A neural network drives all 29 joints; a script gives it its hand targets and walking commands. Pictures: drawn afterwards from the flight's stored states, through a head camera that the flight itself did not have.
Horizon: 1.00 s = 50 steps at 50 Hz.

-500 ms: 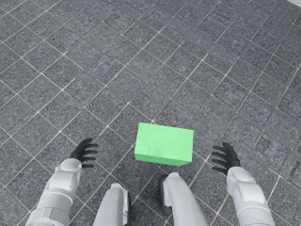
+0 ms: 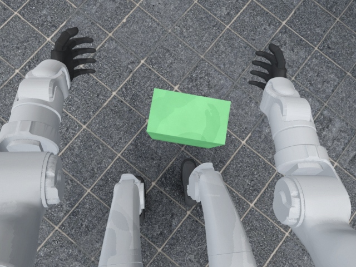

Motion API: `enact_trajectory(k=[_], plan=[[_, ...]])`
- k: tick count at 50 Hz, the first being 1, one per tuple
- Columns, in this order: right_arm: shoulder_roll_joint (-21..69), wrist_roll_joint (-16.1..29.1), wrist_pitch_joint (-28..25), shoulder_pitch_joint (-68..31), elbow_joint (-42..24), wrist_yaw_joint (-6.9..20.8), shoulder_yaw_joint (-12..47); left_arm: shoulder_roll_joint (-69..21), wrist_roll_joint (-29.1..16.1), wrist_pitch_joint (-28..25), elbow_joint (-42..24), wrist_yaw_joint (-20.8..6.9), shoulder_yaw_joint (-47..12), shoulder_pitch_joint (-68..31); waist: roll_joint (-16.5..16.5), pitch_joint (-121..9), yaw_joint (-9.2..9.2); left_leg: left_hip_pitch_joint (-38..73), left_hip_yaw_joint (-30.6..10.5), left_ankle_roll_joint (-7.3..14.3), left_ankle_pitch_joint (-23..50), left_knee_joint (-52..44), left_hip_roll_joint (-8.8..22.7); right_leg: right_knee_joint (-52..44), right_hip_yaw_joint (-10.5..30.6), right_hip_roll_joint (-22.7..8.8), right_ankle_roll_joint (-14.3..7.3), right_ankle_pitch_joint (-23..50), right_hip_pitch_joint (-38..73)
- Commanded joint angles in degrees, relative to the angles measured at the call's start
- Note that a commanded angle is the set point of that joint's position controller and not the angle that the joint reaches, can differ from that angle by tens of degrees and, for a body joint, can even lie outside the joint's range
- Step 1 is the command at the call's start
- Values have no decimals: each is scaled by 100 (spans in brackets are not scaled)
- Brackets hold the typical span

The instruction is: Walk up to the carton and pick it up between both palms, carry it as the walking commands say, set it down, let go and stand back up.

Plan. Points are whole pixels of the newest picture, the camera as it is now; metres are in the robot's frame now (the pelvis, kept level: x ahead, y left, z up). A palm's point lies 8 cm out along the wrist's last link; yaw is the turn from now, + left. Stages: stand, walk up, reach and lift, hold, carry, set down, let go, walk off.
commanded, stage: reach and lift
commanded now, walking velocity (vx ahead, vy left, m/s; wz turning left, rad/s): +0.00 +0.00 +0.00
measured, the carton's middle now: (185, 123) +0.45 -0.08 -0.49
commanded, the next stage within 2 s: none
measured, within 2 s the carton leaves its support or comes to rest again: neither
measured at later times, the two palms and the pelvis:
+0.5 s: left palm (72, 60) +0.57 +0.20 -0.15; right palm (263, 78) +0.48 -0.24 -0.13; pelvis +0.09 +0.03 +0.00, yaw -1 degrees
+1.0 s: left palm (101, 83) +0.56 +0.18 -0.30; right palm (241, 95) +0.49 -0.25 -0.30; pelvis +0.00 +0.04 -0.15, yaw +0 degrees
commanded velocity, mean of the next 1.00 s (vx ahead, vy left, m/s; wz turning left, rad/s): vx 0.00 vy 0.00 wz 0.00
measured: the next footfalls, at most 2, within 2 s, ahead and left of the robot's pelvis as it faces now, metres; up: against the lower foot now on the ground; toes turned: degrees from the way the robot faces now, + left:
none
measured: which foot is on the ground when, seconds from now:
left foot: down 0.00-1.00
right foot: down 0.00-1.00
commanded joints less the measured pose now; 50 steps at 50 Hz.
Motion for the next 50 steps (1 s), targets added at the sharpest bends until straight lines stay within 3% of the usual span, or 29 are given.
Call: enact_trajectory(k=[1, 2, 5, 8, 10, 13, 16, 17, 19, 20, 25, 27, 28, 29, 30, 31, 32, 34, 35, 37, 38, 42, 43, 44, 46, 47, 48, 49, 50], plan=[[-669, 361, -332, -2470, -1198, -17, 348, 1586, -51, -261, -922, 117, 243, -2972, 369, -7687, 172, 855, 683, 371, -1150, -868, -347, -985, 784, 91, 636, -1716, 5524], [-811, 328, -369, -2232, -965, 24, 191, 1283, -33, -319, -987, 105, 106, -2836, 836, -7653, 119, 783, 687, 325, -1201, -902, -384, -854, 690, 102, 563, -1437, 5338], [-507, 159, -543, -1530, -269, 132, 342, 1482, 408, -449, -72, 95, 475, -1932, 618, -6837, 461, 17, 707, 401, -869, -884, -444, -681, 767, 36, 614, -760, 5064], [-588, 75, -917, -1473, -1253, 293, -71, 1258, 448, -748, -1242, 119, 641, -1878, 114, -8330, 216, 351, 697, 391, 148, -653, -524, -365, 678, 209, 525, 1346, 5762], [-724, -17, -1175, -1028, -1510, 433, -434, 1033, 608, -968, -1626, 149, 727, -1583, 596, -8889, 157, 329, 686, 285, 942, -626, -560, -49, 617, 242, 398, 2836, 5735], [-630, -316, -1393, 4, -1049, 587, -392, 417, 560, -1057, -855, 84, 986, -208, -435, -7707, -29, -878, 625, 274, 1071, -811, -585, -169, 714, 112, 552, 3559, 5965], [-720, -232, -1658, 177, -2246, 788, -653, 94, 533, -1273, -2060, 119, 762, 94, -66, -8668, 68, -293, 543, 158, 2279, -655, -549, 170, 695, 166, 427, 4655, 5793], [-748, -391, -1650, 652, -1883, 809, -871, 39, 526, -1311, -2126, 187, 798, 92, -110, -8379, -215, -837, 322, 109, 2434, -744, -457, 221, 709, 82, 342, 5017, 5790], [-498, -508, -1779, 943, -1154, 1063, -834, -328, 538, -1419, -1794, 194, 612, 343, 214, -7514, -149, -887, 239, -29, 2824, -602, -409, 169, 684, 86, 373, 4780, 4265], [-458, -531, -1826, 863, -1470, 1199, -961, -184, 646, -1476, -2292, 363, 669, 165, -240, -7895, -134, -992, 39, 33, 2831, -782, -302, 264, 578, 102, 378, 4786, 4391], [-836, 8, -2015, 528, -1504, 1529, -866, -330, 638, -1324, -2967, 633, 244, -486, 1297, -8679, 162, 1355, -111, -279, 3671, -89, -157, 560, 248, 231, 315, 3122, 1368], [-1206, -77, -2048, 333, -1588, 1564, -1084, -779, 525, -1168, -3164, 802, -114, -669, 1557, -8941, 28, 2183, -265, -342, 3814, 163, -154, 759, 55, 288, 306, 2334, 591], [-1522, -344, -2034, 300, -538, 1634, -1392, -927, 546, -1008, -2136, 802, -33, -596, 1342, -7535, -346, 1441, -383, -314, 2900, 308, -58, 923, -149, 269, 301, 1321, -908], [-1279, -210, -2007, 743, -318, 1659, -1313, -1105, 582, -969, -2191, 834, -382, -471, 2026, -7140, -358, 1926, -473, -343, 2764, 174, 6, 917, -192, 214, 254, 770, -1355], [-1464, -354, -2058, 587, -394, 1611, -1461, -1413, 483, -896, -1971, 876, -336, -407, 1935, -7157, -597, 1637, -342, -444, 2595, 340, -61, 940, -241, 244, 197, 1052, -1311], [-1233, -155, -2060, 475, -643, 1665, -1146, -1197, 653, -934, -2345, 898, -157, -431, 2064, -7286, -122, 1812, -206, -473, 3007, 507, -155, 1035, -81, 260, 241, 1332, -1203], [-1536, -467, -2137, 808, -59, 1621, -1642, -1315, 586, -868, -1864, 945, -97, -267, 1756, -6845, -661, 1447, -361, -424, 2944, 713, -71, 1129, -265, 270, 319, 1159, -1819], [-1613, -312, -2158, 500, -499, 1643, -1659, -1190, 691, -884, -2571, 1149, -156, -623, 2087, -8036, -651, 2751, -669, -596, 4130, 1106, 75, 1471, -231, 378, 292, 1450, -2015], [-1633, -75, -2095, 76, -815, 1598, -1410, -883, 637, -932, -3082, 1193, -54, -1096, 2211, -8608, -297, 2992, -425, -591, 3421, 1267, -69, 1343, -83, 343, 239, 1211, -1494], [-1985, -198, -1982, 54, -1082, 1498, -1478, -335, 691, -812, -3614, 1297, 225, -1258, 2011, -9341, -362, 2490, -218, -558, 3317, 1421, -163, 1664, -134, 400, 304, 1542, -634], [-2090, -127, -1842, -317, -668, 1508, -1511, -336, 692, -630, -2734, 1298, 172, -1365, 1933, -9084, -394, 1996, -125, -457, 2482, 1533, -201, 1987, -211, 383, 385, 958, -726], [-2021, 378, -1440, -1645, -2508, 1229, -812, -67, 252, -356, -3989, 1356, 91, -2306, 1311, -10523, -178, 1419, 290, -133, 444, 1496, -370, 2114, -204, 253, 428, 560, 976], [-1961, 274, -1320, -1937, -1898, 1221, -678, 205, 357, -288, -3438, 1316, 266, -2387, 819, -9632, 110, 396, 439, -102, 81, 1591, -394, 2326, -260, 255, 442, 385, 734], [-2040, 284, -1218, -1895, -1482, 1182, -734, 282, 245, -257, -3230, 1330, 193, -2592, 1103, -9391, -26, 497, 312, -48, -467, 1620, -400, 2508, -227, 202, 476, -86, 406], [-2302, 449, -845, -2323, -2107, 971, -469, 1060, -11, -76, -3429, 1279, 531, -3194, 213, -10206, -105, 46, 549, 99, -775, 1996, -437, 2497, 18, 282, 456, -389, 1869], [-2203, 470, -770, -2405, -1215, 924, -451, 787, -173, 7, -3080, 1222, 126, -3453, 377, -9489, -361, -173, 499, 111, -1081, 1994, -391, 2641, -150, 265, 482, -395, 1297], [-2266, 580, -800, -2829, -1922, 902, -308, 722, -256, 36, -3193, 1142, 88, -3365, 414, -9845, -264, -348, 605, 79, -821, 2154, -395, 2613, -19, 227, 406, -176, 1645], [-2214, 591, -709, -2816, -2059, 796, -200, 801, -464, 68, -3127, 1070, -12, -3467, -91, -10560, -678, -187, 653, 149, -703, 2316, -434, 2594, 79, 263, 456, -212, 2604], [-2234, 696, -744, -2866, -1960, 716, -162, 735, -510, 17, -2534, 967, -46, -3303, 24, -9964, -525, -798, 704, 159, -766, 2484, -433, 2785, 91, 249, 405, -210, 2359]])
